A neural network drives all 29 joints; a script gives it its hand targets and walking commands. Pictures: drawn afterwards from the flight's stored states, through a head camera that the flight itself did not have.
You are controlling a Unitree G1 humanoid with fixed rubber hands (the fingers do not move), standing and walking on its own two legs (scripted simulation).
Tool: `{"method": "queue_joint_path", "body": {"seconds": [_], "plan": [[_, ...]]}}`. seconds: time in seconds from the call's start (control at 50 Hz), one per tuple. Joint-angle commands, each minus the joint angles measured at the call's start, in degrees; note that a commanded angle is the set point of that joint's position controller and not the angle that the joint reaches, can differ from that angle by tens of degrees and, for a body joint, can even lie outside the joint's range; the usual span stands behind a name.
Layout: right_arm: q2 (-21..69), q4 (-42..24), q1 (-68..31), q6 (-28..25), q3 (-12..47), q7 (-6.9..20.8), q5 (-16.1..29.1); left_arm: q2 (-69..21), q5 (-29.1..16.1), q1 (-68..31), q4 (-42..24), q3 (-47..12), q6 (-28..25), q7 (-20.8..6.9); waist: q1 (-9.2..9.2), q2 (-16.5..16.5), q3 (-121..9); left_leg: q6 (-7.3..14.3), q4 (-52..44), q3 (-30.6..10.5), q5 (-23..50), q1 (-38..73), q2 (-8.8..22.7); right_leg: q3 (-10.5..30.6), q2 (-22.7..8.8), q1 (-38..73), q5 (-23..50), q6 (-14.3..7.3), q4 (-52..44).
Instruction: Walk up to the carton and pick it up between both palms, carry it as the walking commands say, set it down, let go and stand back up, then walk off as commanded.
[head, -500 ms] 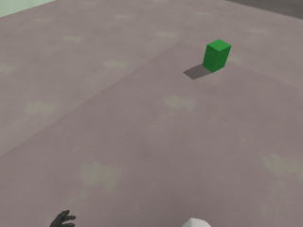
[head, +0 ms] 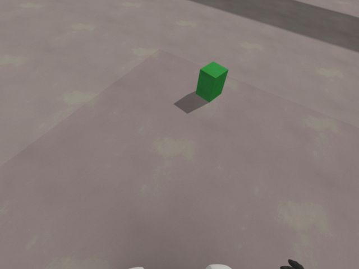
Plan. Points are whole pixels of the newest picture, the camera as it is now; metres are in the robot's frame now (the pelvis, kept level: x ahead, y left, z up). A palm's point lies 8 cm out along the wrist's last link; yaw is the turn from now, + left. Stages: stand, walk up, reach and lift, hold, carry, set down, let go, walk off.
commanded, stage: walk up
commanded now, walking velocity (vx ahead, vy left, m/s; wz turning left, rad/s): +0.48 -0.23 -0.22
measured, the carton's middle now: (211, 82) +1.58 -0.28 -0.64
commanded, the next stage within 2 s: none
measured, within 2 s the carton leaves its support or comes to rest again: neither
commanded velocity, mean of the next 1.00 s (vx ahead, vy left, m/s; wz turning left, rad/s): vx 0.49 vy -0.12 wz -0.08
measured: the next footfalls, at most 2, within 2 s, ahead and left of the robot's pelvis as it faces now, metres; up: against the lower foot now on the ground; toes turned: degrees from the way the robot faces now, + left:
right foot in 0.40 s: +0.32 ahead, -0.21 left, +0.00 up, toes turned -11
left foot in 0.88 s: +0.61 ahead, +0.01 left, +0.00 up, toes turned +5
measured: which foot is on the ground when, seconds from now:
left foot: down 0.00-0.40, up 0.42-0.86, down 0.88-1.00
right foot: up 0.00-0.38, down 0.40-0.88, up 0.90-1.00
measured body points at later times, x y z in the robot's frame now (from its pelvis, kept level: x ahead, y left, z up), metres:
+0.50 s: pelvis +0.24 -0.10 -0.01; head +0.28 -0.11 +0.44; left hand +0.40 +0.14 -0.13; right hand +0.20 -0.35 -0.16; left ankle +0.11 +0.07 -0.64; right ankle +0.28 -0.21 -0.74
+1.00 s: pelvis +0.51 -0.08 +0.00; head +0.53 -0.05 +0.44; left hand +0.48 +0.17 -0.17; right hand +0.60 -0.34 -0.12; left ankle +0.57 +0.01 -0.74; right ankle +0.37 -0.22 -0.64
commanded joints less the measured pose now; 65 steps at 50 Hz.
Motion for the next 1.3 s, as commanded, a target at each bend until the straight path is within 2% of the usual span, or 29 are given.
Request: {"method": "queue_joint_path", "body": {"seconds": [0.0,0.06,0.14,0.2,0.26,0.32,0.34,0.36,0.38,0.4,0.42,0.44,0.46,0.48,0.52,0.56,0.68,0.76,0.8,0.84,0.86,0.88,0.9,0.92,0.96,1.0,1.08,1.18,1.28], "plan": [[-4.7,0.0,4.4,-1.3,-1.2,-0.3,0.1,-1.4,0.2,5.2,-0.2,-0.4,1.2,-1.4,1.02,12.6,1.2,-1.4,-18.0,-15.8,9.4,7.4,13.7,1.5,-5.0,-10.4,8.9,1.1,4.2],[-4.2,1.3,9.8,-1.9,-1.2,-0.4,0.1,-2.2,0.3,-1.6,-1.3,-1.2,2.5,-2.0,-0.57,12.5,1.6,0.1,-15.6,-10.3,21.6,9.4,13.9,-1.3,-5.5,-13.1,12.0,2.8,2.0],[-5.9,2.0,15.5,-1.7,-2.1,-0.7,-0.2,-2.8,0.2,-12.7,-4.5,-2.0,2.9,-3.1,-4.11,13.6,4.3,1.7,-19.1,-7.9,15.8,12.3,14.1,-4.5,-5.7,-15.3,14.3,3.3,-11.5],[-6.7,2.1,16.6,-1.6,-3.0,-0.9,-0.3,-2.4,-0.5,-18.6,-6.3,-2.0,2.5,-3.8,-5.49,14.0,6.4,1.9,-22.2,-6.5,9.7,13.3,15.1,-5.3,-5.8,-12.1,14.8,2.7,-22.6],[-7.1,2.7,17.4,-1.1,-3.7,-1.2,-0.4,-2.3,-0.8,-21.8,-7.0,-1.8,2.0,-4.0,-6.13,14.3,7.4,2.3,-22.5,-4.6,9.4,14.7,16.0,-7.2,-5.1,-8.8,12.1,2.3,-30.0],[-7.9,3.6,17.7,-0.3,-3.9,-1.4,-0.6,-2.2,-0.3,-20.6,-6.5,-1.7,1.6,-3.5,-4.86,14.7,5.8,2.2,-17.9,-2.6,16.0,15.1,16.2,-10.2,-3.1,-2.9,7.0,0.9,-34.7],[-8.3,3.9,17.7,-0.2,-3.9,-1.4,-0.5,-1.2,-0.1,-18.1,-5.8,-1.5,1.3,-3.1,-3.50,14.3,3.5,2.2,-12.8,-1.5,20.8,14.5,15.5,-11.9,-2.0,1.7,5.4,0.1,-36.2],[-7.5,4.2,17.3,-0.1,-3.2,-0.8,-0.2,0.1,0.5,-12.4,-3.6,-1.1,0.2,-2.0,-0.86,12.5,-1.3,1.4,-2.6,1.9,22.6,13.2,12.1,-14.2,-0.8,10.2,6.8,-1.4,-40.8],[-4.2,3.8,17.1,-0.2,-1.9,-0.2,-0.9,3.7,1.3,-1.2,0.6,0.7,-1.2,-0.9,3.23,6.4,-8.8,0.3,13.2,1.9,12.8,2.9,8.4,-10.6,-3.9,26.0,6.6,-3.2,-38.0],[1.4,0.1,16.1,-0.9,0.1,0.1,-0.4,10.1,2.0,9.1,3.0,3.0,-2.2,0.1,7.42,-12.3,-13.2,-1.6,31.7,0.3,-15.3,-15.0,1.3,13.1,-19.5,37.6,-2.5,-6.0,-44.6],[0.7,-1.6,15.3,-1.5,0.0,0.3,0.3,12.8,0.0,11.0,3.0,2.6,-2.1,1.0,6.41,-14.6,-16.4,-0.2,42.8,-7.5,-20.2,-22.0,0.6,28.4,-26.9,39.1,-1.1,-8.3,-52.6],[-1.8,-1.7,12.3,-1.9,-0.7,0.3,0.4,11.0,-0.2,7.0,2.1,1.7,-2.2,1.2,4.36,-9.6,-12.8,0.3,46.2,-10.5,-16.2,-23.3,2.5,25.1,-25.4,35.0,3.9,-9.8,-52.1],[-2.2,-0.7,10.2,-2.0,-1.1,0.5,0.5,6.9,0.1,2.2,1.7,0.8,-2.6,1.1,1.80,-4.0,-6.3,0.1,44.8,-10.4,-11.4,-22.8,4.1,18.5,-22.2,28.5,11.7,-9.7,-51.2],[-2.1,-0.4,9.2,-1.5,-1.6,0.7,0.2,3.4,0.1,-1.4,1.2,0.3,-2.9,1.2,0.00,-1.0,-4.1,-0.3,41.9,-10.2,-7.7,-20.9,5.1,12.6,-19.0,24.5,16.1,-8.7,-50.5],[-0.4,0.1,10.0,0.2,-1.7,1.4,-0.4,0.2,-0.3,-3.1,1.2,-0.5,-3.3,1.4,-2.07,-2.9,-2.8,-1.4,37.3,-8.9,-4.1,-15.7,4.4,5.8,-15.9,18.7,21.4,-7.0,-51.7],[0.0,-0.5,6.8,1.6,-1.8,1.9,-0.6,0.1,-0.5,-1.5,2.1,-1.0,-4.1,1.5,-2.43,-4.0,-1.5,-1.8,33.3,-7.9,-1.5,-14.8,3.9,2.5,-15.8,16.7,24.0,-6.4,-53.1],[1.2,-4.3,-8.7,2.4,-0.7,3.1,0.0,0.2,-0.4,4.6,4.7,-1.3,-4.2,1.7,0.46,-3.0,5.7,-3.2,13.5,-4.8,5.7,-14.3,2.9,-2.0,-14.5,15.9,19.7,-6.4,-58.2],[0.9,-5.3,-15.0,1.8,-0.3,3.1,0.3,1.8,-0.4,8.7,6.7,-1.1,-3.8,2.1,1.78,-3.0,6.7,-2.7,6.7,-2.6,5.8,-11.4,1.5,-3.0,-15.2,18.9,22.0,-6.5,-58.0],[0.3,-4.5,-13.7,1.3,-0.3,2.6,0.0,2.5,-0.8,8.8,7.3,-0.9,-3.6,2.4,0.56,-2.6,5.5,-1.7,3.9,-2.1,3.0,-7.5,0.3,-3.9,-14.6,20.4,27.5,-5.7,-54.3],[-1.7,-1.5,-4.8,0.5,-0.8,1.8,-0.7,3.4,-1.5,8.3,7.9,-0.7,-3.3,2.6,-3.44,-0.4,0.3,-0.1,0.0,0.4,1.4,4.3,-1.4,-6.3,-12.2,19.4,35.4,-4.8,-42.6],[-4.3,1.4,3.9,-0.2,-1.7,1.2,-1.6,2.4,-1.6,8.0,7.6,-1.1,-3.2,2.6,-7.17,3.1,-5.1,2.2,-0.5,-1.6,1.1,17.7,-0.1,-7.9,-9.5,12.2,35.0,-3.5,-29.5],[-10.2,3.5,13.7,-0.3,-3.4,0.3,-2.5,-0.2,-1.8,8.6,6.4,-1.5,-3.2,2.5,-10.61,13.6,-10.3,5.0,-5.6,-20.8,-3.5,29.7,13.3,-9.1,-4.0,-2.2,12.8,-0.7,-11.5],[-17.7,4.2,19.4,0.1,-4.5,-0.6,-1.0,-1.1,-1.4,10.3,4.6,-0.2,-2.7,2.0,-10.03,17.4,-13.2,7.4,-16.9,-47.7,-0.9,32.6,28.8,-3.7,1.0,-12.9,-11.7,0.2,1.2],[-14.8,4.8,15.5,0.3,-3.9,-0.7,-0.2,0.4,-1.1,8.7,5.3,0.3,-2.1,2.0,-7.44,10.1,-10.2,7.3,-17.3,-43.0,-1.9,26.1,26.5,2.3,-3.1,-12.4,-8.0,0.0,7.4],[-6.6,3.8,4.7,-0.5,-2.1,-0.4,-0.1,-2.5,-0.7,7.5,5.4,-0.8,-2.0,1.4,-2.06,9.0,-1.4,5.1,-18.0,-27.7,1.5,13.8,18.1,2.0,-5.8,-11.5,1.3,-0.7,5.3],[-2.5,3.3,2.6,-1.3,-1.1,-0.1,0.0,-3.5,-0.1,6.6,5.7,-0.9,-0.8,0.7,0.00,10.8,0.7,3.3,-18.4,-17.7,6.6,8.2,13.6,-0.5,-6.5,-8.4,5.5,0.6,2.4],[-3.0,4.2,9.2,-2.3,-1.0,0.2,0.2,-3.9,0.6,-0.8,2.9,-1.7,1.4,-0.6,-0.96,12.3,2.1,2.3,-18.5,-11.8,14.5,7.7,12.8,-3.5,-6.9,-10.6,11.3,2.7,-4.7],[-4.5,5.4,15.8,-2.0,-1.9,-0.1,-0.2,-3.9,0.1,-13.0,-1.8,-2.2,1.6,-2.2,-4.71,12.7,5.7,3.1,-22.7,-9.7,7.9,10.6,12.6,-6.1,-6.7,-12.7,17.1,3.7,-19.4],[-5.8,5.7,16.6,-1.7,-2.8,-0.4,-0.2,-2.9,-0.7,-19.2,-4.9,-1.9,1.0,-2.9,-5.89,14.3,7.3,3.4,-23.3,-7.8,6.5,13.1,14.0,-7.3,-6.1,-8.2,14.4,3.4,-30.8]]}}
